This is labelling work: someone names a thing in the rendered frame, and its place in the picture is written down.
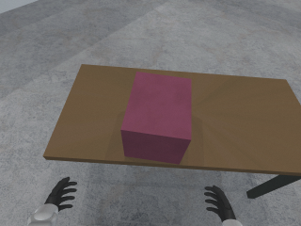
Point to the carton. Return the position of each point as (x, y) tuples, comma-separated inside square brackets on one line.
[(157, 124)]

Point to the left robot hand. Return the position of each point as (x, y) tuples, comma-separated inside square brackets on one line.
[(55, 196)]

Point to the left robot forearm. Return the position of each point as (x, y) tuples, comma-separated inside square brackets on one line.
[(45, 215)]

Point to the right robot hand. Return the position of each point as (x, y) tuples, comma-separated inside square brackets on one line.
[(224, 209)]

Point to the table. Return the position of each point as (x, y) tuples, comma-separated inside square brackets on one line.
[(238, 124)]

